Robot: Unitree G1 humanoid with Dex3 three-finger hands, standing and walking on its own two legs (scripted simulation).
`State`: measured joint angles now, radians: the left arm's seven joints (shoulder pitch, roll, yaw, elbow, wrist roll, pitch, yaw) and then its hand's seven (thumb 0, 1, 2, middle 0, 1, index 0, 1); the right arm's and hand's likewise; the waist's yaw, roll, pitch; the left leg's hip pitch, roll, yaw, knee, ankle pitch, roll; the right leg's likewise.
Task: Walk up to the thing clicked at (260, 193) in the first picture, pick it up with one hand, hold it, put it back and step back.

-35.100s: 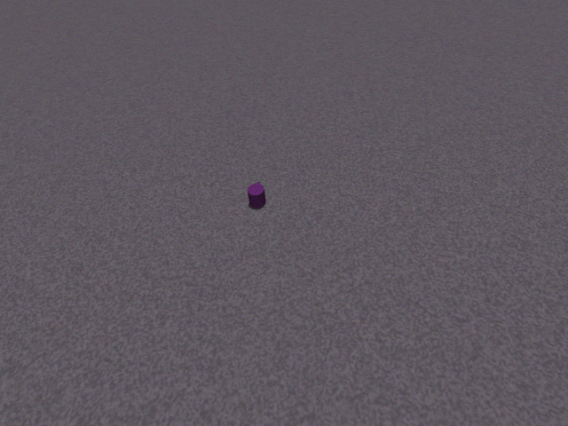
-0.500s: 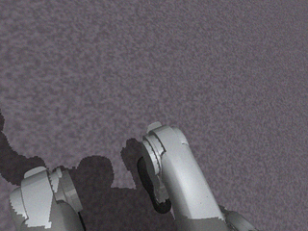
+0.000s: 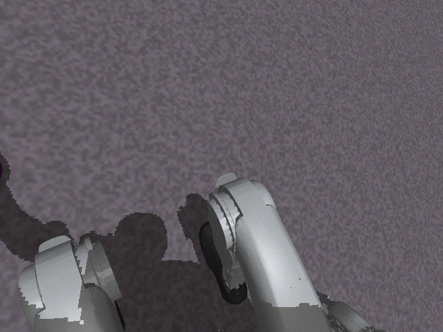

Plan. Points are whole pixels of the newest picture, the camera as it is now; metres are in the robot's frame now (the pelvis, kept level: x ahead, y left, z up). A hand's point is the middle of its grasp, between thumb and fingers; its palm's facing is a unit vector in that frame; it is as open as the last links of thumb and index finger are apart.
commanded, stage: open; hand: left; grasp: from above
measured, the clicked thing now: out of the picture +0.46 +0.32 -0.26
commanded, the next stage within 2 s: withdraw in 0.10 s
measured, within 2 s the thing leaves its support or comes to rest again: neither
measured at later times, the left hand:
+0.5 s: hand out of the picture +0.47 +0.32 -0.18, palm faces -0.31 -0.10 -0.94, open 14.1 cm
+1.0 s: hand out of the picture +0.43 +0.31 -0.08, palm faces -0.52 -0.12 -0.85, open 14.0 cm
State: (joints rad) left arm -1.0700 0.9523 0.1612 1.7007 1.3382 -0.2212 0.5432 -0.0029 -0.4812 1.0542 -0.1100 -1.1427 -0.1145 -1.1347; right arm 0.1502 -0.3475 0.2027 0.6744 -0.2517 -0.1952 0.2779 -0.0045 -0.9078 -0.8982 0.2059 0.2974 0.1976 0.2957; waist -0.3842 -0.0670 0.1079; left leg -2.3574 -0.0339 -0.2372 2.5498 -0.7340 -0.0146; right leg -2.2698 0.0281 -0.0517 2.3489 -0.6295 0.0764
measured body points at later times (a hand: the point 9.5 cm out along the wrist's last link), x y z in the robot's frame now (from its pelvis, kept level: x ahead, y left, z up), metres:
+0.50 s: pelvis +0.00 +0.00 +0.01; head +0.24 +0.12 +0.37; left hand +0.49 +0.33 -0.13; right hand +0.04 -0.26 -0.06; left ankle +0.06 +0.12 -0.27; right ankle +0.12 -0.15 -0.27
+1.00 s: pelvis -0.02 -0.01 +0.06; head +0.20 +0.09 +0.44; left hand +0.45 +0.31 -0.03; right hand +0.09 -0.30 -0.03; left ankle +0.06 +0.12 -0.27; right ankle +0.12 -0.15 -0.27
